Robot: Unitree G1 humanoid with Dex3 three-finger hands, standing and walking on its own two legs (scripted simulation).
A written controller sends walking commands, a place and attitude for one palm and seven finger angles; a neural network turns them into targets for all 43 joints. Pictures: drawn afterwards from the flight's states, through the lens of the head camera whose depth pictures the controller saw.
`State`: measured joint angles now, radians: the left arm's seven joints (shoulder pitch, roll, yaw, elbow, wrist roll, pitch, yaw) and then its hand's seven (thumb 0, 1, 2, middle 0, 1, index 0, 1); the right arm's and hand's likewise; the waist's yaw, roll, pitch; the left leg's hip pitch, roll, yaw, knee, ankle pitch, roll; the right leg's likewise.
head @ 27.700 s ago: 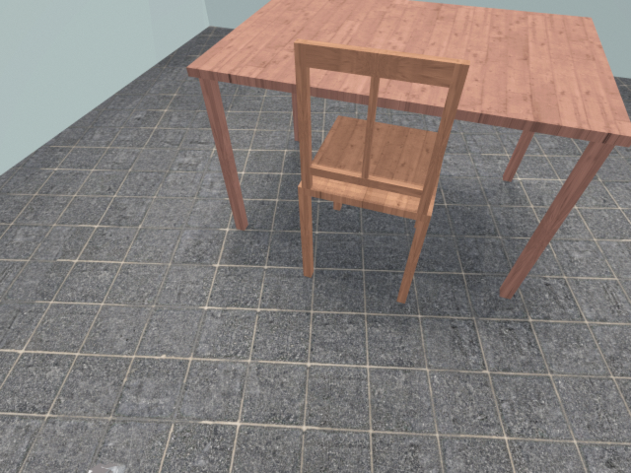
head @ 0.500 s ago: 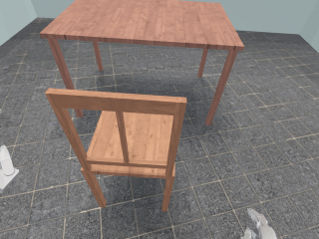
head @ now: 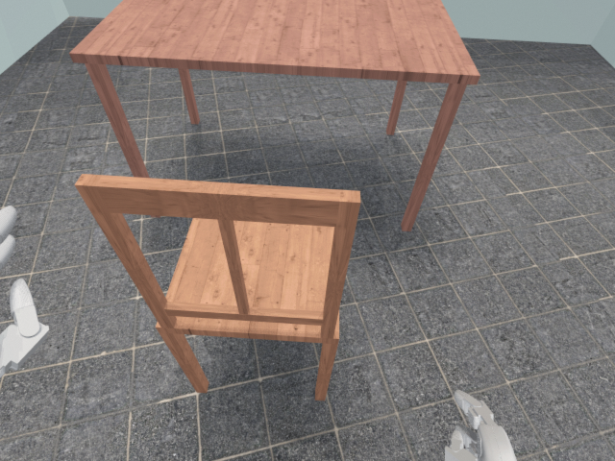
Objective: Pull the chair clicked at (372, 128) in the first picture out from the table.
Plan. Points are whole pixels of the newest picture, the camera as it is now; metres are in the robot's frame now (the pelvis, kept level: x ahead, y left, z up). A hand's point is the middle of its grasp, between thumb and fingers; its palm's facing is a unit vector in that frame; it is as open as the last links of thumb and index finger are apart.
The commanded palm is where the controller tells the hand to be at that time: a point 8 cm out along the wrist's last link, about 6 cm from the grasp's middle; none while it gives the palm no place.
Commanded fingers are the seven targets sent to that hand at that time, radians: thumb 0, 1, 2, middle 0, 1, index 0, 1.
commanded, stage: stop stepping back and stand still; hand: left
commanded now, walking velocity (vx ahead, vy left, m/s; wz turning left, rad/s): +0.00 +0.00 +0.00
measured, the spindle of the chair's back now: (236, 270) +0.43 +0.15 -0.07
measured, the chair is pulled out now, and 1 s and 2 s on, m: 0.58 0.58 0.58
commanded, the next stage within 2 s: let the arm hang, fingers relaxed in 0.24 s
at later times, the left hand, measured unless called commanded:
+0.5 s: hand (134, 421) +0.18 +0.24 -0.07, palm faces +0.14 -0.92 -0.35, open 7.4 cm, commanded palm none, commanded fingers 0.00 0.90 0.90 -0.20 -0.30 -0.20 -0.30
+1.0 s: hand out of the picture -0.03 +0.18 -0.17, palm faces +0.03 -0.97 -0.24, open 7.3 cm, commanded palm none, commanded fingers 0.00 0.90 0.90 -0.20 -0.30 -0.20 -0.30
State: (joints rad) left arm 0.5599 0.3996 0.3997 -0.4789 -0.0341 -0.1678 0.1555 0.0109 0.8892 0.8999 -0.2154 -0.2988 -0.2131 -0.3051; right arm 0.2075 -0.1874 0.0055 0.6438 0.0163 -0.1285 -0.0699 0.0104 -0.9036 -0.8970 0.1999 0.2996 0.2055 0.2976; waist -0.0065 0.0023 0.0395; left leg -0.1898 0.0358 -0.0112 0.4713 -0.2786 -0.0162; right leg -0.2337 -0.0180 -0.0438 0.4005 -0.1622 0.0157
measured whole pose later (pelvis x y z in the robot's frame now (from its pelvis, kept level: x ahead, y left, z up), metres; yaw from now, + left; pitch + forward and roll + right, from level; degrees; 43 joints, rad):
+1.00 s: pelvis -0.01 -0.01 +0.00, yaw +1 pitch -1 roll +0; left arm 0.33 0.20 -0.01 1.06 0.00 0.04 0.02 0.00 0.92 0.90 -0.20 -0.30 -0.20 -0.30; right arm 0.40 -0.14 0.01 1.05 -0.02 0.01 -0.02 0.00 -0.92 -0.90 0.19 0.30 0.20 0.30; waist 0.00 0.02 0.05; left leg -0.20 0.02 -0.03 0.48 -0.27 -0.02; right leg -0.26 -0.04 -0.06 0.47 -0.19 0.00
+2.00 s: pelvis -0.01 -0.02 +0.00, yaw +1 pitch -1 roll +0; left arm 0.29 0.14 0.01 1.07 0.01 0.02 0.03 0.01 0.92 0.90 -0.20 -0.30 -0.20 -0.30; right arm 0.36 -0.10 0.01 1.08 -0.01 -0.01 -0.03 0.00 -0.91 -0.90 0.19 0.30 0.20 0.30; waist 0.00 0.01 0.06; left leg -0.18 0.03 -0.03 0.46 -0.26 -0.04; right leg -0.25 -0.02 -0.06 0.47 -0.20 -0.01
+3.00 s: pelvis -0.01 -0.02 +0.00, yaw +1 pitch -1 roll +0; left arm 0.29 0.14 0.01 1.07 0.01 0.01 0.03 0.00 0.92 0.90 -0.20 -0.30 -0.20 -0.30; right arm 0.34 -0.10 0.00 1.08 -0.01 -0.01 -0.03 0.00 -0.91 -0.90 0.19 0.30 0.20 0.30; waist 0.01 0.00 0.07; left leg -0.17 0.03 -0.03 0.46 -0.26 -0.04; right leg -0.24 -0.03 -0.06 0.47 -0.20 -0.01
